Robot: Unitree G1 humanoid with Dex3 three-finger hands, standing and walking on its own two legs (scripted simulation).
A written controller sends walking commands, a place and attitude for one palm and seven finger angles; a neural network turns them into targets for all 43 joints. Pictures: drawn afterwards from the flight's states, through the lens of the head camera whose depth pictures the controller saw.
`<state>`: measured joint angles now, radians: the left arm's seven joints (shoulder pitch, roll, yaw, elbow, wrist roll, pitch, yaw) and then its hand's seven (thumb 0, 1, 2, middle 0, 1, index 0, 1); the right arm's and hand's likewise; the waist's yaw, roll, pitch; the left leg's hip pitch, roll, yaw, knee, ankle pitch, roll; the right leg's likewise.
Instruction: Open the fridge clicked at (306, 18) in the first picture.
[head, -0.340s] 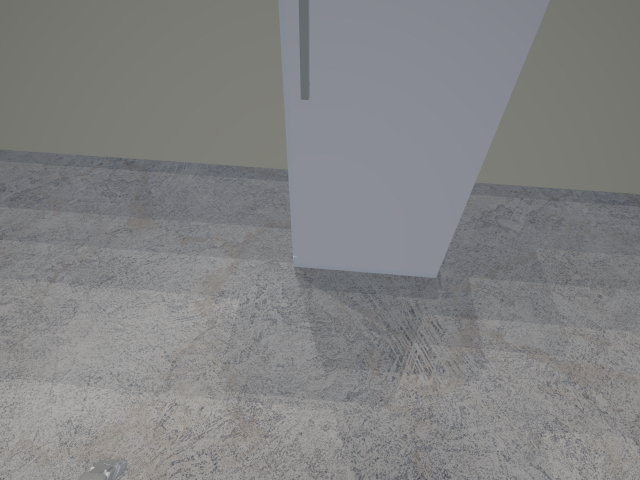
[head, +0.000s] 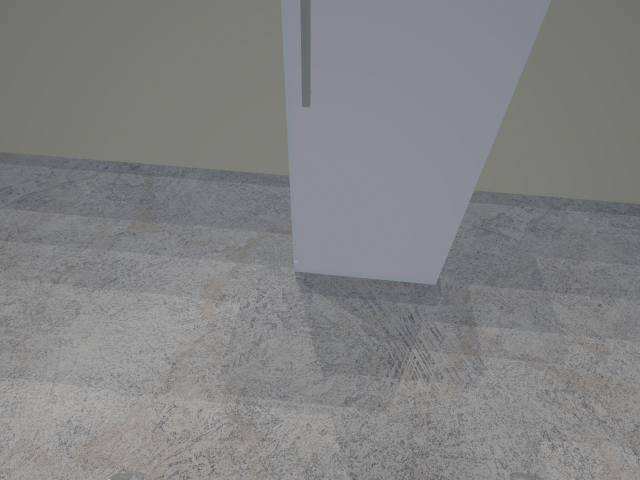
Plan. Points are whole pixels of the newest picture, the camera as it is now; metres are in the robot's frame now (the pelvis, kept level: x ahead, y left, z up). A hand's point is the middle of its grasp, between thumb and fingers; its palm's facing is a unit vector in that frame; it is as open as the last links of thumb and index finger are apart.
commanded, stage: stand and wait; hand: left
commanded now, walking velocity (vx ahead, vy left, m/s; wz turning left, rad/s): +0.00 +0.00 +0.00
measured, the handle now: (307, 34) +0.93 +0.10 +0.17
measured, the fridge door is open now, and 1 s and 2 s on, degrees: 0 0 0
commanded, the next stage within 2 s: look at it before walking up in 0.52 s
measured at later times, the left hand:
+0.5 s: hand out of the picture +0.06 +0.24 -0.15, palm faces -0.03 -0.94 -0.35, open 7.4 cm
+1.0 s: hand out of the picture +0.06 +0.23 -0.15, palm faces -0.03 -0.94 -0.34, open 7.4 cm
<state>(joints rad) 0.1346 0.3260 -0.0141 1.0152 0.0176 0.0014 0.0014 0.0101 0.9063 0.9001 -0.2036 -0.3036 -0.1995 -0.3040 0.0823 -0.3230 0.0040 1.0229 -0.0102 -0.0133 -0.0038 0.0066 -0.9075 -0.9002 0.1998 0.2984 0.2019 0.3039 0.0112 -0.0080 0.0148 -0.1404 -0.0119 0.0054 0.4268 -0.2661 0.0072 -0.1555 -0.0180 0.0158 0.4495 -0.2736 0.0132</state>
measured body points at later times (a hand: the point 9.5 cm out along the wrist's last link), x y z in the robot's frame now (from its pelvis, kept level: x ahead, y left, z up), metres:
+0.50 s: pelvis -0.01 -0.01 +0.00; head -0.01 -0.02 +0.45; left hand +0.06 +0.28 -0.12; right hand +0.06 -0.31 -0.13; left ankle -0.02 +0.12 -0.74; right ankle -0.02 -0.13 -0.74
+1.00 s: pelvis -0.01 -0.02 +0.01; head -0.01 -0.02 +0.45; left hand +0.06 +0.28 -0.13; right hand +0.06 -0.31 -0.13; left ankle -0.02 +0.12 -0.74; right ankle -0.02 -0.13 -0.74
